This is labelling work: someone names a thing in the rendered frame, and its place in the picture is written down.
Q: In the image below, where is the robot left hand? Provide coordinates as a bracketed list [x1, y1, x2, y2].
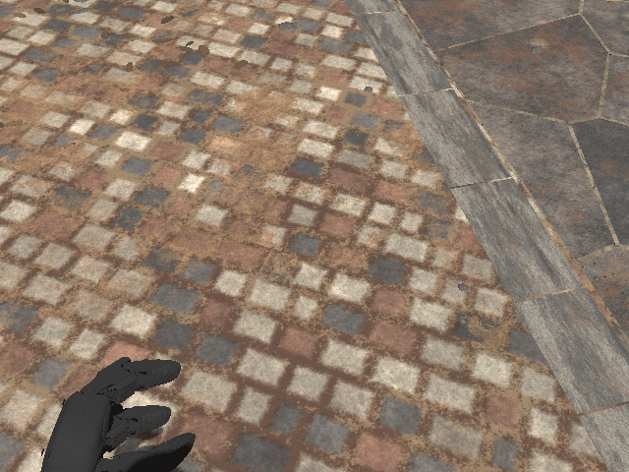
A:
[40, 357, 196, 472]

